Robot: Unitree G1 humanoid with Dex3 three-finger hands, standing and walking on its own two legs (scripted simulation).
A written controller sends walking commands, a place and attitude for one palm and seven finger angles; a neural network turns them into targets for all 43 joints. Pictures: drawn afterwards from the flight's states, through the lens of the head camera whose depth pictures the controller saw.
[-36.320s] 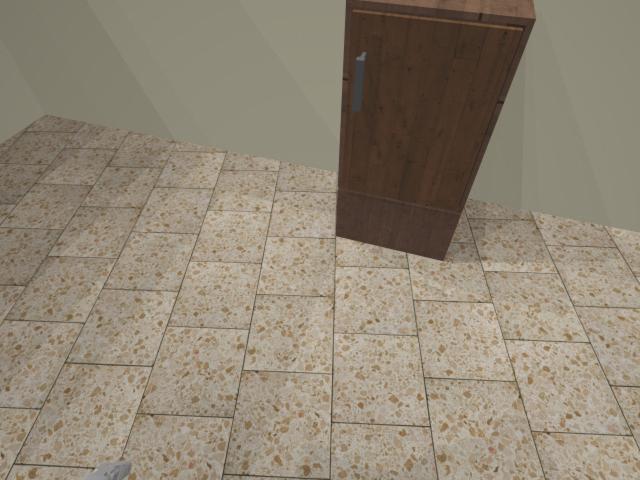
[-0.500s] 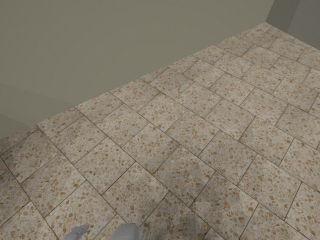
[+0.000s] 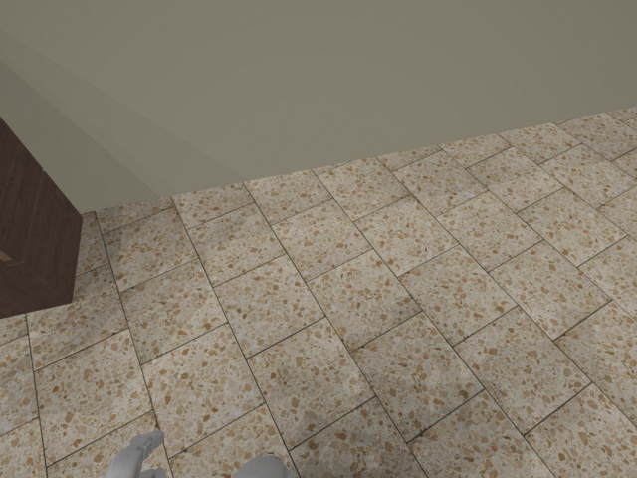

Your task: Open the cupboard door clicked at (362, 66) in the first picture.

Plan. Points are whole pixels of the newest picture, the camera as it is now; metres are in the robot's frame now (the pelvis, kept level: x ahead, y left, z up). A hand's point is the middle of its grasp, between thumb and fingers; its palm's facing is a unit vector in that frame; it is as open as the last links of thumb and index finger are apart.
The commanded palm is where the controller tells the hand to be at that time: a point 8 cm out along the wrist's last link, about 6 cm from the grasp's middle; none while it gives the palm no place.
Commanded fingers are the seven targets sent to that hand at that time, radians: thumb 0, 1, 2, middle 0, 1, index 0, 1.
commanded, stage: turn to face it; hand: left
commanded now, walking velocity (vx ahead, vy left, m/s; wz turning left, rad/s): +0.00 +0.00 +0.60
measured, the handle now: out of the picture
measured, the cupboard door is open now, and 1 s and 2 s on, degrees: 42 42 42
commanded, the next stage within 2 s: take the last steps up to it in 1.48 s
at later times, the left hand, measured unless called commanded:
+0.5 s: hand out of the picture +0.05 +0.24 -0.15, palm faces +0.32 -0.91 -0.26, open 7.4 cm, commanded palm none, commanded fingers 0.00 0.90 0.90 -0.20 -0.30 -0.20 -0.30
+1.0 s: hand out of the picture -0.04 +0.19 -0.17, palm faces +0.61 -0.76 -0.23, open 7.4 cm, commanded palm none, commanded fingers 0.00 0.90 0.90 -0.20 -0.30 -0.20 -0.30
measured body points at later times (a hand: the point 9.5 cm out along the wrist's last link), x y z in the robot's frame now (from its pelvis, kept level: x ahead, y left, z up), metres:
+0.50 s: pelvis +0.02 +0.00 +0.01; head +0.07 +0.03 +0.46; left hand +0.03 +0.28 -0.13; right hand +0.18 -0.22 -0.13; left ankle +0.00 +0.12 -0.73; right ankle +0.06 -0.15 -0.68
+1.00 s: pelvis +0.03 -0.02 +0.00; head +0.07 +0.03 +0.44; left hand -0.07 +0.23 -0.16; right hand +0.28 -0.16 -0.13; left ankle -0.02 +0.08 -0.73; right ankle +0.08 -0.15 -0.67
